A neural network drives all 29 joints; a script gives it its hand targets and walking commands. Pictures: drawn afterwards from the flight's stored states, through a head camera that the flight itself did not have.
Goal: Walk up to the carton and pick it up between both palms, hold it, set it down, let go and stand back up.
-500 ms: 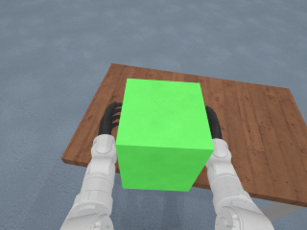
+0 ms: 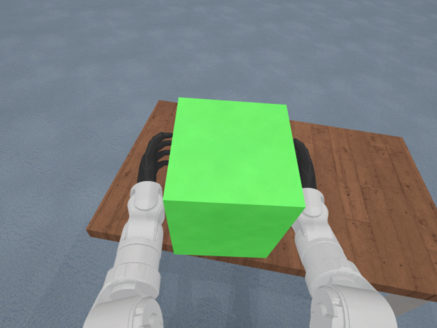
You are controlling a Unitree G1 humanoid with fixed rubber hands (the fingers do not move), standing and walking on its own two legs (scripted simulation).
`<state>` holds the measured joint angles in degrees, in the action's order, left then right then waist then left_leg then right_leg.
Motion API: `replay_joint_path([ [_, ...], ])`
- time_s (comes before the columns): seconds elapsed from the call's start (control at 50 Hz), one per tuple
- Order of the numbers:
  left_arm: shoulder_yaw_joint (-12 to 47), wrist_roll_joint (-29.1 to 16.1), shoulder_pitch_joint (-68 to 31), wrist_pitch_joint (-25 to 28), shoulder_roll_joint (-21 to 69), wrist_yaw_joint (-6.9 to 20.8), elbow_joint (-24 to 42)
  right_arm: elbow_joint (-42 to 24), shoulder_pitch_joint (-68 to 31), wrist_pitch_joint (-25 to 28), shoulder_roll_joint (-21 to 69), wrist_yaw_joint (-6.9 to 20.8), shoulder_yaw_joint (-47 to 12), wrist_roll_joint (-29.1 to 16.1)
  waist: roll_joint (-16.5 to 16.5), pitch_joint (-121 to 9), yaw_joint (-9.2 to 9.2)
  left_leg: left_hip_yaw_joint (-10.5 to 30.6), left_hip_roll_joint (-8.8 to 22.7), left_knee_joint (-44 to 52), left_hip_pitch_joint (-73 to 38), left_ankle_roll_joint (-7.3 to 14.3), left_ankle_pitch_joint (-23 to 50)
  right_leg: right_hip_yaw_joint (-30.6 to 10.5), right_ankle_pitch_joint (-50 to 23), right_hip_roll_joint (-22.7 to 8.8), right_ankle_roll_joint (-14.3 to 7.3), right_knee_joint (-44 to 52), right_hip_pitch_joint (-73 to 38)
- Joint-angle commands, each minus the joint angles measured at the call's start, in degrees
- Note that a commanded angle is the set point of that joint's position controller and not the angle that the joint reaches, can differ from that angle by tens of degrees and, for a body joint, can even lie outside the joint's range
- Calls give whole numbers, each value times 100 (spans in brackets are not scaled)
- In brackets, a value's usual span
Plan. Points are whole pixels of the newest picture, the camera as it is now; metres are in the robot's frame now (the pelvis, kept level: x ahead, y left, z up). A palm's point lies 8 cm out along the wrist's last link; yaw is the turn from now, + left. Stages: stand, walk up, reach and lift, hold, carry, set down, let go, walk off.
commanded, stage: reach and lift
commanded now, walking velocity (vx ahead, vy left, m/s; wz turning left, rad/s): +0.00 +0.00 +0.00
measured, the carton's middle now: (226, 184) +0.39 +0.00 +0.06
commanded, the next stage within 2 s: none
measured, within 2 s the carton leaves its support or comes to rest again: neither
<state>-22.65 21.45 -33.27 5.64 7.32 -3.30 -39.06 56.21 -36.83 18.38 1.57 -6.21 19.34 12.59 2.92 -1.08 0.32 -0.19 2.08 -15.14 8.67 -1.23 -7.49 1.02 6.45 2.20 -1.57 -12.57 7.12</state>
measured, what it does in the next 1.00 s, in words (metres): stands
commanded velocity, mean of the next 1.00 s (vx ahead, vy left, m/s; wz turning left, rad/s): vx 0.00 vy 0.00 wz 0.00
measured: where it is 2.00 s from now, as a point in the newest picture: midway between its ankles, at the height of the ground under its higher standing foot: outside the picture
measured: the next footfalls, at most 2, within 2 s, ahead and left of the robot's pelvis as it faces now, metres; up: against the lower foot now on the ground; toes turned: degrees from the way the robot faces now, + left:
none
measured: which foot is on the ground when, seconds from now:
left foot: down 0.00-1.00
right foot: down 0.00-1.00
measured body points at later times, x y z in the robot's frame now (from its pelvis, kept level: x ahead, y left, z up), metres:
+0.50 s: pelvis +0.00 +0.01 +0.00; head -0.03 +0.04 +0.45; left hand +0.39 +0.16 +0.13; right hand +0.39 -0.13 +0.13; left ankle +0.00 +0.13 -0.75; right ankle +0.00 -0.10 -0.75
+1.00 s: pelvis -0.01 +0.02 +0.00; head -0.05 +0.04 +0.45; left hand +0.37 +0.17 +0.17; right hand +0.38 -0.13 +0.16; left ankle +0.00 +0.13 -0.75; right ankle +0.00 -0.10 -0.75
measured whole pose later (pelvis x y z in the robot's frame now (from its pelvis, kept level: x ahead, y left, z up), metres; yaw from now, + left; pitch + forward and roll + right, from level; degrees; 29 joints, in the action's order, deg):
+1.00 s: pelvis -0.01 +0.02 +0.00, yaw +2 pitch -7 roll +0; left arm -17.0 18.6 -35.6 -30.6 4.0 -0.7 -14.1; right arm 37.0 -39.0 -9.8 0.3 -9.1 7.1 -3.9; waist 3.7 2.2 4.6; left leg 0.8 0.1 -17.6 2.2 0.1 -8.6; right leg 2.1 8.4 0.2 -0.1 -15.4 0.3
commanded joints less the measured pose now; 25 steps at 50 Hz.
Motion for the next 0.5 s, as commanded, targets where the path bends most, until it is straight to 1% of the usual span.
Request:
replay_joint_path([
  [0.0,1879,6,-2737,-619,2820,780,164,-664,-2816,131,2913,692,-1555,237,-73,-1528,-75,-651,-171,301,-97,159,225,347,-1041,-221,288,-65,-1065],
  [0.02,2086,-114,-3017,-629,2916,739,371,-856,-3042,140,2949,700,-1577,217,-174,-1793,-24,-639,-156,229,-241,105,363,375,-915,-187,239,-50,-893],
  [0.04,2371,-273,-3201,-632,3031,665,602,-1060,-3260,162,2936,705,-1635,126,-277,-2079,19,-588,-136,88,-503,5,703,450,-1040,-133,197,-83,-739],
  [0.06,2627,-381,-3335,-609,3131,590,690,-1258,-3477,198,2980,710,-1789,28,-391,-2574,-39,-559,-128,-81,-773,-72,1059,482,-1182,-89,167,-111,-607],
  [0.08,2858,-514,-3441,-581,3227,517,848,-1427,-3613,220,2963,695,-1953,-58,-439,-2916,26,-508,-121,-202,-981,-129,1309,501,-1353,-56,166,-123,-538],
  [0.1,2967,-573,-3475,-580,3243,465,834,-1512,-3690,178,3000,681,-2100,-160,-502,-3067,-13,-464,-125,-290,-1094,-143,1372,490,-1322,-50,146,-130,-481],
  [0.12,3052,-621,-3419,-625,3248,429,838,-1540,-3664,72,3005,672,-2187,-185,-488,-3092,37,-430,-119,-307,-1159,-137,1401,488,-1337,-34,152,-118,-413],
  [0.14,3120,-679,-3508,-663,3247,412,969,-1497,-3564,-67,3061,669,-2203,-224,-424,-3190,106,-419,-127,-280,-1124,-124,1271,481,-1208,-35,169,-99,-393],
  [0.16,3084,-674,-3434,-774,3198,418,889,-1568,-3598,-198,3056,665,-2269,-295,-376,-3098,73,-400,-140,-261,-1072,-67,1136,434,-1104,-61,176,-99,-397],
  [0.18,3089,-679,-3357,-903,3163,438,938,-1529,-3467,-339,3054,654,-2286,-337,-321,-2972,103,-399,-139,-227,-1047,-31,1006,413,-1044,-73,196,-98,-458],
  [0.2,3058,-702,-3341,-1005,3141,467,999,-1601,-3467,-457,3070,644,-2324,-414,-277,-2945,78,-413,-174,-198,-921,2,935,385,-1023,-79,224,-108,-570],
  [0.22,3166,-780,-3478,-1073,3228,480,1150,-1643,-3486,-537,3086,628,-2320,-475,-341,-3031,164,-360,-174,-181,-909,-18,874,372,-968,-79,227,-121,-550],
  [0.24,3158,-816,-3483,-1170,3245,484,1142,-1720,-3555,-619,3054,624,-2345,-520,-269,-3003,169,-346,-172,-180,-960,-18,865,403,-875,-63,232,-102,-536],
  [0.26,3187,-858,-3554,-1232,3261,490,1204,-1836,-3656,-662,3043,629,-2376,-536,-244,-3058,186,-315,-180,-193,-1012,-19,884,410,-841,-61,252,-97,-492],
  [0.28,3123,-804,-3396,-1372,3219,506,1133,-1632,-3471,-811,3002,632,-2404,-609,-203,-2857,183,-291,-182,-190,-1145,-8,880,407,-756,-46,243,-74,-502],
  [0.3,3102,-753,-3207,-1495,3211,533,1247,-1739,-3381,-889,3009,622,-2501,-740,-200,-2779,146,-274,-169,-228,-1233,-17,1102,398,-906,-27,251,-90,-569],
  [0.32,3023,-676,-2910,-1681,3133,591,1146,-1767,-3303,-996,2949,595,-2607,-875,-186,-2545,135,-270,-194,-254,-1263,-4,1244,379,-1068,-24,261,-86,-730],
  [0.34,2878,-591,-2612,-1870,3000,683,1095,-1735,-3116,-1150,2891,548,-2618,-939,-52,-2188,162,-247,-223,-221,-1190,57,1166,346,-1149,-37,321,-69,-885],
  [0.36,2691,-508,-2456,-2033,2927,789,1093,-1954,-3164,-1230,2835,510,-2681,-995,37,-1997,135,-292,-262,-138,-1035,99,1081,338,-1269,-47,378,-77,-1034],
  [0.38,2578,-451,-2351,-2184,2843,886,1102,-2097,-3180,-1290,2810,470,-2732,-1056,70,-1771,98,-312,-306,-93,-859,146,965,310,-1319,-75,423,-89,-1184],
  [0.4,2488,-445,-2322,-2330,2743,967,1138,-2134,-3211,-1395,2810,439,-2751,-1116,121,-1463,100,-322,-331,-34,-772,173,784,309,-1295,-90,460,-96,-1242],
  [0.42,2468,-416,-2304,-2449,2703,1028,1292,-2212,-3198,-1460,2757,407,-2788,-1187,107,-1315,128,-302,-337,-25,-760,159,799,301,-1391,-89,491,-131,-1301],
  [0.44,2600,-492,-2363,-2515,2724,1071,1571,-2530,-3264,-1457,2783,400,-2876,-1269,58,-1491,139,-283,-344,-75,-814,114,956,335,-1575,-84,498,-160,-1284],
  [0.46,2709,-545,-2331,-2609,2761,1077,1682,-2670,-3289,-1504,2764,380,-3001,-1408,-83,-1438,157,-252,-355,-150,-916,64,1109,343,-1639,-64,461,-187,-1305],
  [0.48,2905,-636,-2441,-2645,2866,1058,2031,-2896,-3336,-1501,2774,358,-3124,-1502,-150,-1708,219,-226,-326,-257,-1161,-21,1486,378,-1890,-9,441,-236,-1288],
])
